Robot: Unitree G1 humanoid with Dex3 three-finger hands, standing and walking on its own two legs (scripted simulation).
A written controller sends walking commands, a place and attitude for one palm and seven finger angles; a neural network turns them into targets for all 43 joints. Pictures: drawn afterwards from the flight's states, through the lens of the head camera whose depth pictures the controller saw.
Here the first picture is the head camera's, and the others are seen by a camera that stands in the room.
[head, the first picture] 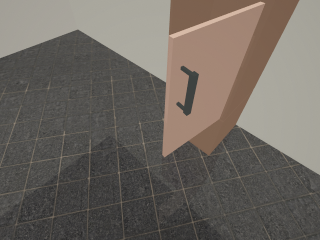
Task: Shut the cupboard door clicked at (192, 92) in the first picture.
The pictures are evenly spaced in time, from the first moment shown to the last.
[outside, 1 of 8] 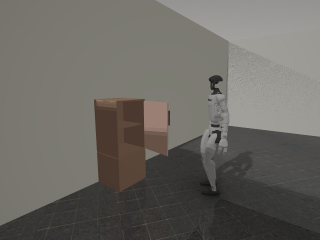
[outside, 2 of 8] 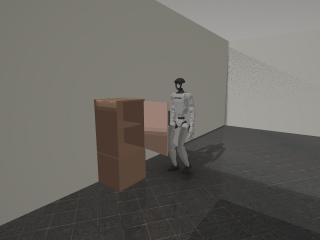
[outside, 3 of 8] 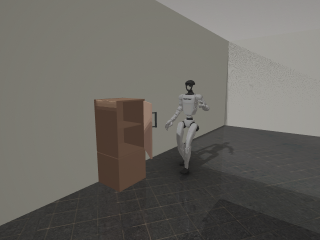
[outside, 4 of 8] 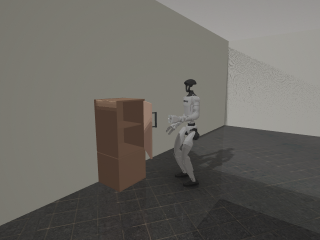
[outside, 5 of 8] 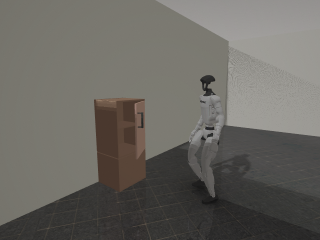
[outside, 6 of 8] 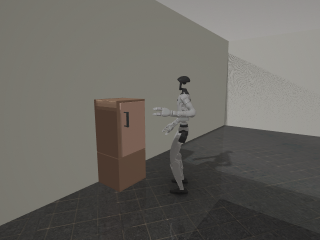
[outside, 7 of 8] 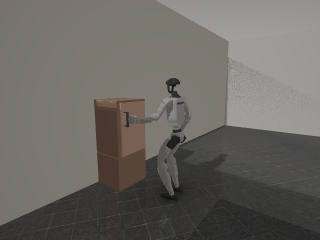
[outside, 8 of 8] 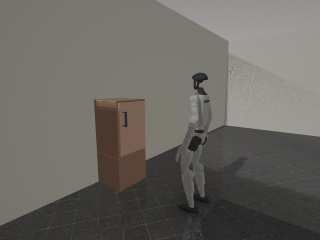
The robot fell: no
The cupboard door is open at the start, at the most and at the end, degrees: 81 81 0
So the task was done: yes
